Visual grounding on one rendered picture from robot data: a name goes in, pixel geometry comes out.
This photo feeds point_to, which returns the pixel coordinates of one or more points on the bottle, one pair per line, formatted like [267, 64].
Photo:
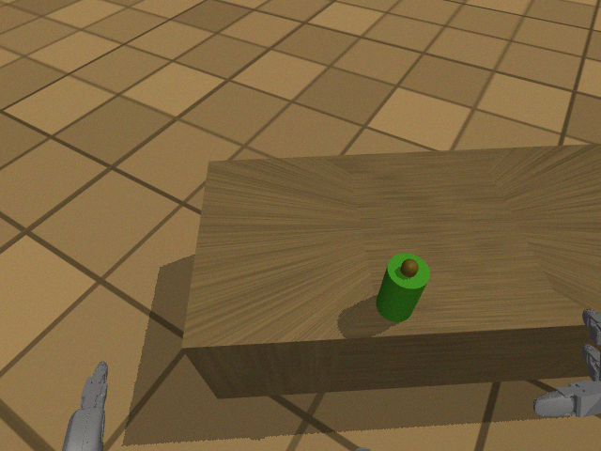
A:
[402, 286]

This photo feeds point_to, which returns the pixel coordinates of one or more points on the left robot hand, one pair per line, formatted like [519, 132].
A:
[86, 425]

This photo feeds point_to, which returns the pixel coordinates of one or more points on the right robot hand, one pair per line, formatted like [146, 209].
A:
[582, 398]

